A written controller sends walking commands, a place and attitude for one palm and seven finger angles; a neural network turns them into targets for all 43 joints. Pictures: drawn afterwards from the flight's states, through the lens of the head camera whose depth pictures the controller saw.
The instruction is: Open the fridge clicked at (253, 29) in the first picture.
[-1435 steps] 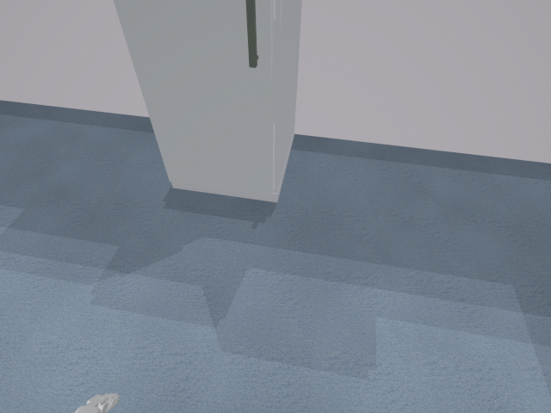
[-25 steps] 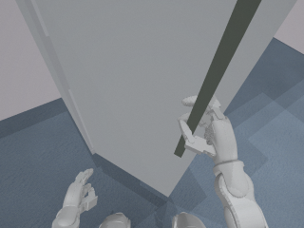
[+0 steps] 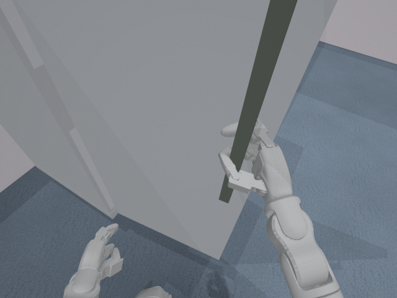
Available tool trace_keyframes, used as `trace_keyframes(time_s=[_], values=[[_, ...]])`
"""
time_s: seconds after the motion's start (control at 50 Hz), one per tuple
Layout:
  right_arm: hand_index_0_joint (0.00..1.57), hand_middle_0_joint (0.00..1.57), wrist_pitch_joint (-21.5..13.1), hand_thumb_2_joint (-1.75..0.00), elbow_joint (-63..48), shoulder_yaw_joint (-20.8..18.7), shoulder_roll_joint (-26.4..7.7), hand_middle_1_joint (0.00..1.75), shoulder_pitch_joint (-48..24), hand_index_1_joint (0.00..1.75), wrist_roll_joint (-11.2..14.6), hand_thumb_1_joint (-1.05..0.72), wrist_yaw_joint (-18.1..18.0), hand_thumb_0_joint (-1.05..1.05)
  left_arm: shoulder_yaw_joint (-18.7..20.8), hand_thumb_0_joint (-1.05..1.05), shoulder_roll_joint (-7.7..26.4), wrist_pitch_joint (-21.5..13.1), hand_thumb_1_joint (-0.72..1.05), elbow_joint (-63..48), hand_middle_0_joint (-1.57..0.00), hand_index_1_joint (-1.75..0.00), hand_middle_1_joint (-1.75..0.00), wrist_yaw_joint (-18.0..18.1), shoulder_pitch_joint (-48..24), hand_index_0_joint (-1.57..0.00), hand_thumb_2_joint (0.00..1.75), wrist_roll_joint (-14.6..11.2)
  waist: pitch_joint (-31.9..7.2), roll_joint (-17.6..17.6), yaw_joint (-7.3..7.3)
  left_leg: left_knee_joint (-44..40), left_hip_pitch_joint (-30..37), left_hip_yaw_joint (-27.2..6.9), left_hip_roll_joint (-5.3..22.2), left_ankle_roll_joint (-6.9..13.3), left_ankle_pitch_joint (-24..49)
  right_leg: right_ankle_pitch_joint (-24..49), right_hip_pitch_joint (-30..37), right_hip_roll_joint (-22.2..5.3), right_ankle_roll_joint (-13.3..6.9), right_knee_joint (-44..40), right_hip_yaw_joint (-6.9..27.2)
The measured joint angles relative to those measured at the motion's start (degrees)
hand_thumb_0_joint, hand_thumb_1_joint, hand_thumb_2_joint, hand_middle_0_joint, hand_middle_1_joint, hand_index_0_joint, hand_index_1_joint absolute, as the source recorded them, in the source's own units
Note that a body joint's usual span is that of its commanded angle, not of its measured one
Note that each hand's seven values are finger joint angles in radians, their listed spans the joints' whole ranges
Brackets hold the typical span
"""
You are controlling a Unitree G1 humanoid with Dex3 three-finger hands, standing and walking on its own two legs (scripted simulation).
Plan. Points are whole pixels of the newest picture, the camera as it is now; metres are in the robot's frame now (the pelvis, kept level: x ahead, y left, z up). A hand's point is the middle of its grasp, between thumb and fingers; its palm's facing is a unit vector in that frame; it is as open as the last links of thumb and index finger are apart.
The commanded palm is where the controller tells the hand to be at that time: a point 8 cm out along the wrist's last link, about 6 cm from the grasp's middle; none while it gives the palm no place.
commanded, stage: stop walking and hold the door back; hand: right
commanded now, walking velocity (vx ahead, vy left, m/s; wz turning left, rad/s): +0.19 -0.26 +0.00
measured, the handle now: (252, 109) +0.35 -0.04 +0.23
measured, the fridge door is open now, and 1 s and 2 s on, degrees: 82 78 71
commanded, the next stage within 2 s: loosen the grip on the handle in 0.90 s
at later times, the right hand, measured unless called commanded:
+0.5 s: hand (232, 166) +0.30 -0.02 +0.15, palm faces -0.13 +0.98 -0.18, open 6.2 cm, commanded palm +0.32 -0.11 +0.13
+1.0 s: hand (239, 154) +0.32 -0.03 +0.15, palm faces -0.18 +0.98 -0.12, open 6.0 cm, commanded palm +0.31 -0.09 +0.14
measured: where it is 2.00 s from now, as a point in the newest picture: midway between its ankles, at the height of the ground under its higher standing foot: outside the picture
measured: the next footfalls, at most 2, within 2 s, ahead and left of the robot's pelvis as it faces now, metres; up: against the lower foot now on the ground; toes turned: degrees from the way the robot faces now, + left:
right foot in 0.08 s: -0.01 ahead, -0.08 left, +0.00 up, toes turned -4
left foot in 0.28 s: +0.04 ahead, +0.14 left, +0.01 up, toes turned +0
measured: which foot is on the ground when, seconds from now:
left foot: down 0.00-0.12, up 0.14-0.26, down 0.28-0.62, up 0.64-0.80, down 0.82-1.00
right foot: up 0.00-0.06, down 0.08-0.28, up 0.30-0.60, down 0.62-1.00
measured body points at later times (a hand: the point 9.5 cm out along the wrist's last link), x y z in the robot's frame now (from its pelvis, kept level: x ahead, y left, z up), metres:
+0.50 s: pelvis -0.12 +0.02 +0.01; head -0.12 +0.06 +0.46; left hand -0.02 +0.28 -0.13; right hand +0.30 -0.08 +0.16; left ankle -0.01 +0.14 -0.72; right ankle -0.10 -0.13 -0.66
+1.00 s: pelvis -0.13 -0.01 +0.00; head -0.12 +0.01 +0.45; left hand -0.08 +0.25 -0.14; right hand +0.33 -0.09 +0.16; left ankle -0.07 +0.12 -0.72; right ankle -0.10 -0.13 -0.70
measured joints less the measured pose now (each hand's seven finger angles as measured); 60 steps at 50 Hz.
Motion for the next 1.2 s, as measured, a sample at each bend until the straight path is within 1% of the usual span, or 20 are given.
trace_keyframes(time_s=[0.08,0.12,0.16,0.22,0.28,0.34,0.4,0.46,0.6,0.62,0.66,0.72,0.76,0.82,0.84,0.94,1.02,1.06,1.12,1.2], values=[[0.31,0.45,0.5,-0.79,10.6,0.7,0.0,1.39,-7.6,1.33,0.7,-0.57,-0.8,-0.03,-1.1,0.01,0.5,2.4,0.9,0.2,-0.2,-0.3,-0.3,0.0,-0.4,-0.2,0.9,-0.2,-3.1,1.3,-1.1,-2.9,-0.9,1.3,-0.5,0.8,3.5,3.7,7.4,1.8,-2.1,-12.9,1.3],[0.31,0.45,0.2,-0.79,16.4,0.3,-0.4,1.38,-11.1,1.34,1.0,-0.57,-1.2,-0.03,-1.8,0.01,0.3,3.5,0.9,-0.1,-0.2,-0.3,-0.3,-0.1,-0.6,-0.2,0.9,-0.2,-3.3,2.3,-1.41,-3.3,-1.0,-0.4,-1.0,-0.6,2.0,9.5,8.2,2.2,-3.6,-15.9,0.7],[0.33,0.44,0.0,-0.79,22.4,-0.1,0.0,1.37,-14.1,1.35,1.7,-0.57,-2.0,-0.03,-2.0,0.01,0.8,4.0,0.9,-1.0,-0.2,-0.3,-0.3,0.1,0.3,-0.2,0.9,-0.3,-4.1,-0.3,-0.56,3.1,-2.3,-2.4,-3.3,-3.1,-5.6,13.9,7.7,0.8,-5.0,-16.0,1.5],[0.35,0.45,-0.2,-0.78,31.7,-1.6,1.0,1.34,-19.0,1.37,2.4,-0.56,-1.4,-0.04,-1.6,0.01,0.7,4.9,0.9,-0.1,-0.2,-0.3,-0.3,0.2,2.4,-0.2,0.9,-1.0,-5.3,-3.8,0.27,13.3,-2.9,-5.9,-5.2,-4.0,-9.6,15.8,6.5,-0.8,-4.6,-14.9,3.4],[0.37,0.45,-0.2,-0.78,40.7,-2.7,2.0,1.33,-25.8,1.38,2.5,-0.55,-0.4,-0.04,-1.5,0.01,-0.6,5.9,0.9,1.0,-0.2,-0.3,-0.3,0.1,6.1,-0.2,0.9,-1.7,-7.0,-2.4,-0.97,1.7,3.5,-9.0,-4.4,-3.2,-13.6,10.4,2.2,-1.0,-3.6,-8.9,3.4],[0.38,0.44,-1.5,-0.78,46.3,-6.8,3.6,1.33,-31.5,1.38,2.4,-0.56,-0.7,-0.04,-1.0,0.01,-0.5,6.4,0.9,4.2,-0.2,-0.3,-0.3,0.1,5.3,-0.21,0.9,-1.4,-4.0,-2.2,-1.44,1.6,1.2,-9.4,-4.4,-2.3,-0.9,6.3,-5.2,0.0,-1.2,8.1,7.0],[0.37,0.41,-2.8,-0.77,49.9,-9.9,3.0,1.33,-33.3,1.38,2.6,-0.58,-0.2,-0.03,0.3,0.01,0.3,5.4,0.9,6.3,-0.2,-0.3,-0.3,0.8,5.9,-0.21,0.9,-1.3,-2.7,-2.8,0.15,-0.2,1.0,-10.6,-3.5,-2.4,-0.4,7.6,-8.4,0.4,-0.1,15.6,7.2],[0.39,0.4,-3.9,-0.78,54.4,-12.8,2.0,1.33,-35.1,1.38,2.7,-0.58,0.6,-0.04,1.0,0.01,1.4,4.4,0.9,7.5,-0.2,-0.3,-0.3,1.1,7.5,-0.21,0.9,-1.6,-2.4,-2.0,2.1,-3.3,1.1,-11.9,-1.7,-3.1,-1.1,8.7,-8.1,-0.3,0.3,14.3,5.7],[0.42,0.38,-5.2,-0.78,63.0,-18.2,-0.3,1.34,-41.1,1.4,1.8,-0.59,0.9,-0.02,1.9,0.01,4.7,1.7,0.9,7.7,-0.2,-0.3,-0.3,1.7,10.9,-0.2,0.9,-1.8,-1.3,0.3,5.18,-5.4,-0.1,-13.4,0.7,-4.3,0.8,6.4,3.8,-2.2,-0.8,-9.9,0.2],[0.42,0.38,-5.3,-0.77,63.9,-18.6,-0.5,1.34,-42.3,1.4,2.0,-0.6,1.1,-0.02,2.0,0.01,5.7,1.2,0.9,7.3,-0.2,-0.3,-0.3,1.9,11.5,-0.2,0.9,-1.8,-1.3,-0.9,5.27,-3.4,-1.5,-12.9,-0.1,-4.4,-1.7,5.3,6.0,-2.7,-1.4,-14.3,0.6],[0.42,0.38,-5.5,-0.77,65.1,-18.6,-1.6,1.35,-44.5,1.4,2.7,-0.6,1.4,-0.01,2.5,0.01,5.7,0.4,0.9,7.4,-0.2,-0.3,-0.3,2.1,11.7,-0.2,0.9,-1.8,0.0,-1.3,4.87,5.6,-5.2,-12.8,-1.3,-4.6,-8.7,15.1,5.5,-3.8,-1.9,-14.9,0.0],[0.41,0.37,-5.5,-0.76,66.6,-17.7,-2.4,1.35,-45.6,1.4,3.2,-0.61,1.1,-0.01,2.0,0.01,3.4,0.6,0.91,8.4,-0.19,-0.3,-0.3,1.4,13.2,-0.2,0.9,-2.4,0.6,-0.2,3.55,18.8,-8.1,-12.2,-2.8,-4.1,-8.7,16.8,5.8,-4.7,-1.1,-13.9,-1.6],[0.41,0.37,-5.8,-0.76,67.9,-17.8,-1.6,1.35,-45.7,1.4,2.6,-0.61,1.3,-0.01,0.8,0.01,2.0,1.0,0.91,8.9,-0.19,-0.3,-0.3,0.9,15.1,-0.2,0.9,-2.6,-0.7,-0.9,3.27,16.2,-6.0,-10.7,-3.5,-3.6,-9.1,16.3,5.1,-5.5,-0.6,-14.2,-0.7],[0.41,0.38,-5.9,-0.77,69.3,-17.9,-1.4,1.36,-46.7,1.4,1.8,-0.6,2.1,-0.01,-0.9,0.01,0.2,0.9,0.9,9.2,-0.2,-0.3,-0.3,0.7,17.0,-0.2,0.9,-2.9,-2.3,-1.4,1.96,1.2,1.6,-9.3,-4.4,-2.9,-9.3,14.8,2.7,-6.8,0.7,-11.2,0.2],[0.42,0.39,-6.0,-0.77,69.2,-18.1,-1.7,1.36,-47.1,1.4,1.6,-0.6,2.0,-0.01,-1.2,0.01,-0.1,0.7,0.9,9.4,-0.2,-0.3,-0.3,0.7,16.6,-0.2,0.9,-3.0,-2.0,-1.9,1.76,-0.8,2.1,-9.0,-4.9,-2.6,-3.7,13.6,1.6,-7.5,0.6,-8.7,0.5],[0.41,0.39,-5.5,-0.78,68.9,-20.6,-1.1,1.35,-48.2,1.4,0.8,-0.6,1.4,-0.01,0.1,0.01,0.8,-1.7,0.9,10.1,-0.2,-0.3,-0.3,1.2,12.2,-0.21,0.9,-2.7,0.5,-4.2,3.69,-0.6,2.9,-7.6,-5.0,-2.6,-0.4,3.9,-4.9,-5.3,0.2,7.9,4.6],[0.42,0.38,-4.7,-0.78,70.3,-21.2,-1.3,1.36,-50.1,1.4,-0.4,-0.59,2.1,-0.01,-0.3,0.01,1.6,-3.5,0.9,8.1,-0.2,-0.3,-0.3,2.1,10.2,-0.21,0.9,-1.8,0.7,-2.1,4.32,0.3,2.7,-8.3,-4.0,-3.5,-1.3,7.7,-2.0,-4.7,0.0,-2.3,3.3],[0.43,0.39,-4.3,-0.77,73.5,-22.6,-2.7,1.36,-51.9,1.4,-2.9,-0.55,2.7,-0.01,0.0,0.01,1.3,-7.4,0.9,6.9,-0.2,-0.3,-0.3,0.2,10.8,-0.21,0.9,0.1,-3.3,-0.6,5.21,3.4,-1.8,-8.5,-4.0,-4.0,-2.4,18.9,-3.7,-4.5,-0.4,-8.2,4.0],[0.44,0.41,-3.3,-0.75,77.2,-22.2,-4.2,1.37,-51.6,1.4,-3.5,-0.5,0.5,0.0,0.1,0.01,-0.4,-9.3,0.9,5.4,-0.2,-0.3,-0.3,-2.4,12.7,-0.21,0.9,0.6,-8.6,3.8,5.69,3.1,-3.4,-10.7,-3.3,-3.9,-2.3,17.0,-3.9,-3.6,-0.2,-9.7,1.8],[0.45,0.39,-4.1,-0.67,76.5,-19.8,-3.4,1.35,-49.9,1.4,-3.0,-0.35,-1.7,0.0,0.3,0.01,1.5,-10.9,0.9,3.0,-0.2,-0.3,-0.3,-4.7,15.8,-0.21,0.9,0.3,-9.2,2.2,5.74,0.4,-1.9,-10.5,-3.4,-3.0,-1.9,16.1,-3.0,-3.4,-0.5,-11.3,2.1]])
